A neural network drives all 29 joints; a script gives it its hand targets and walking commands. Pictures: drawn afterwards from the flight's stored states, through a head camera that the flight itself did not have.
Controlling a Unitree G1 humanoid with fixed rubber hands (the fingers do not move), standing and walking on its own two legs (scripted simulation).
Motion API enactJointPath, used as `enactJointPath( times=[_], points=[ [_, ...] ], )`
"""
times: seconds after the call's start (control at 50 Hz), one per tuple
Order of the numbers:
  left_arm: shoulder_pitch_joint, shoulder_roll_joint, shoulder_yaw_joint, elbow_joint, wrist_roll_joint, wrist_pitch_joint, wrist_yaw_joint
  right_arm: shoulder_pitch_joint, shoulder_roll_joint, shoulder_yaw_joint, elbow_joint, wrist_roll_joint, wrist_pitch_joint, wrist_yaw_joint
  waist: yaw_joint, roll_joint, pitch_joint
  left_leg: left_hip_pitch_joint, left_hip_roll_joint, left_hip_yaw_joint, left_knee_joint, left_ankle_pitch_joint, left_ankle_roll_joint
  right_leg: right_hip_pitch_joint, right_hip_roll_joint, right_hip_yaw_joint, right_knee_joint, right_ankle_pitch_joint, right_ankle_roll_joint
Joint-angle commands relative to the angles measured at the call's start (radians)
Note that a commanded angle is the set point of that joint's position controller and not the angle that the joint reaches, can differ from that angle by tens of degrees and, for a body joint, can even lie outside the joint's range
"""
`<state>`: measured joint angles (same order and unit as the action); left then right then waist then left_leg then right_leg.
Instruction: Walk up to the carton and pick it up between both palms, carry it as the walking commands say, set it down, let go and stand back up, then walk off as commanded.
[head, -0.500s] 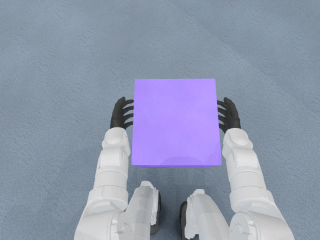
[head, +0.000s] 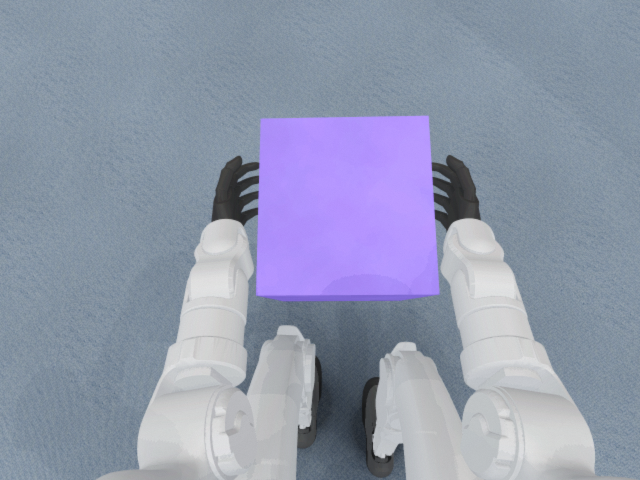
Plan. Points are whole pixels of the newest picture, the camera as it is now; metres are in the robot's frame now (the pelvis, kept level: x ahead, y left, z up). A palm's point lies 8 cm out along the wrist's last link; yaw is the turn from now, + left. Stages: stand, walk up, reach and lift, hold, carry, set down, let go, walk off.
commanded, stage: set down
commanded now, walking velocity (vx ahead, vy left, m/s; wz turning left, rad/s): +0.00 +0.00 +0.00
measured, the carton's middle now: (342, 225) +0.43 +0.03 -0.15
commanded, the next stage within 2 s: none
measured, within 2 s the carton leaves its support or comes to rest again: neither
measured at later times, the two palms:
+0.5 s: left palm (246, 221) +0.44 +0.17 -0.16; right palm (441, 221) +0.45 -0.11 -0.15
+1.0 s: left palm (257, 222) +0.46 +0.18 -0.25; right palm (424, 221) +0.48 -0.11 -0.24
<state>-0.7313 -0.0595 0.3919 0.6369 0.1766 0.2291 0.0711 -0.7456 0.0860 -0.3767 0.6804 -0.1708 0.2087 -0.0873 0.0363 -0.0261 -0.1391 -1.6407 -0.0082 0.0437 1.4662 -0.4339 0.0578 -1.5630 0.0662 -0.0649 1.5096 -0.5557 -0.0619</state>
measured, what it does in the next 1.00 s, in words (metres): lowers itself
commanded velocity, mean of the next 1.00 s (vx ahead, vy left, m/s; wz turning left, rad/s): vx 0.00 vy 0.00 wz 0.00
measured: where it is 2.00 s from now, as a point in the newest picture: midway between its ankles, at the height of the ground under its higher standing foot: (340, 429)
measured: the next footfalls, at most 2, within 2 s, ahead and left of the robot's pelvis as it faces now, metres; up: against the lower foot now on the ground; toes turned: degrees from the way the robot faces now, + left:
none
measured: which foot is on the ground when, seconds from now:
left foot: down 0.00-1.00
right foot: down 0.00-1.00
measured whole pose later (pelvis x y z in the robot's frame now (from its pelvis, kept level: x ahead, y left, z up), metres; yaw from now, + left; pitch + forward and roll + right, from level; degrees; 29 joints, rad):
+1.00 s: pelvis -0.02 +0.01 -0.14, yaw -2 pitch +41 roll -2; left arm -1.09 0.07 0.39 0.75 0.11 0.25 0.10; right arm -1.12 -0.04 -0.37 0.79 -0.12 0.24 -0.12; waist 0.04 -0.03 0.02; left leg -2.14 -0.01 0.05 1.90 -0.48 0.07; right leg -2.06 0.09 -0.08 1.96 -0.62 -0.05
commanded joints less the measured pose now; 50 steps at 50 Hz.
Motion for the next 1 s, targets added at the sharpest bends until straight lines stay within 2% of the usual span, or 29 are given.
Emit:
enactJointPath(
  times=[0.0,0.52,0.98],
  points=[
    [-0.570,-0.902,-0.528,0.011,-0.095,-0.014,-0.179,-0.618,0.896,0.511,-0.024,0.090,-0.036,0.168,0.009,0.030,-0.860,0.643,-0.126,-0.142,-0.055,0.291,-0.050,0.211,0.111,0.159,-0.140,0.250,0.041],
    [-0.816,-0.807,-0.455,0.060,-0.121,0.002,-0.164,-0.874,0.821,0.445,0.031,0.117,-0.018,0.145,0.020,0.032,-0.927,0.418,-0.135,-0.096,0.171,0.246,-0.053,0.023,0.126,0.115,0.095,0.211,0.041],
    [-0.980,-0.767,-0.473,0.066,-0.167,0.006,-0.169,-1.032,0.770,0.457,0.029,0.158,-0.009,0.160,0.025,0.034,-0.980,0.308,-0.127,-0.085,0.346,0.290,-0.054,-0.142,0.128,0.080,0.284,0.231,0.040]
  ],
)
